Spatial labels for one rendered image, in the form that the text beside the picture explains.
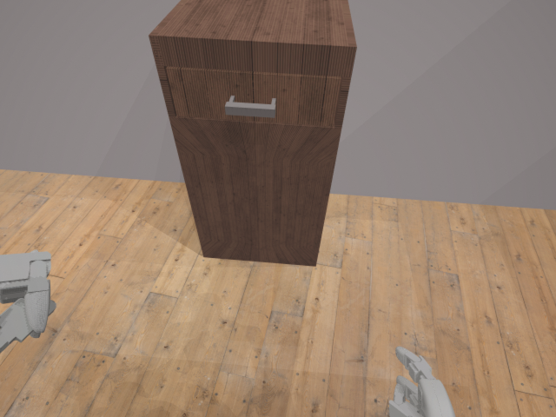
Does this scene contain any handle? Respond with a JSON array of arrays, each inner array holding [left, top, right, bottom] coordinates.
[[225, 96, 276, 118]]

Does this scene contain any cabinet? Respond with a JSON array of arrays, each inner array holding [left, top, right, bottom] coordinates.
[[149, 0, 357, 267]]

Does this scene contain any robot left hand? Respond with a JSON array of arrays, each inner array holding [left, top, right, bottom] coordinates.
[[0, 250, 56, 354]]

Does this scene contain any robot right hand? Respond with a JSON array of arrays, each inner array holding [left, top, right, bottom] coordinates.
[[389, 347, 455, 417]]

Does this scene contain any drawer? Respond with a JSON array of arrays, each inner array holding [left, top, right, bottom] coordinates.
[[166, 66, 341, 126]]

